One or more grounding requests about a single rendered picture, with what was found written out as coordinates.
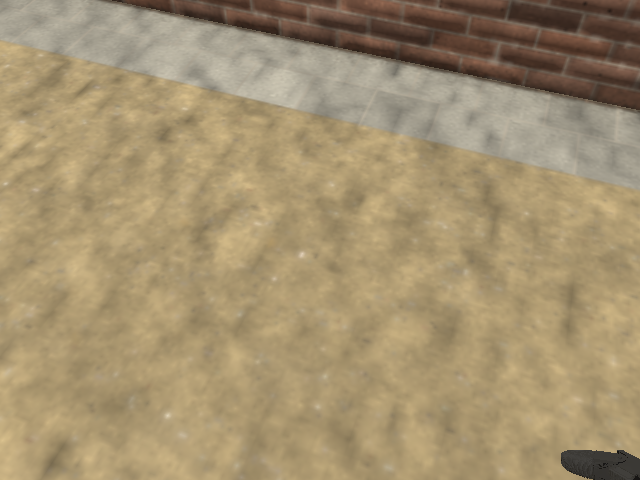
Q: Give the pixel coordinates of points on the right robot hand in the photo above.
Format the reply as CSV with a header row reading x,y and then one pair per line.
x,y
600,465

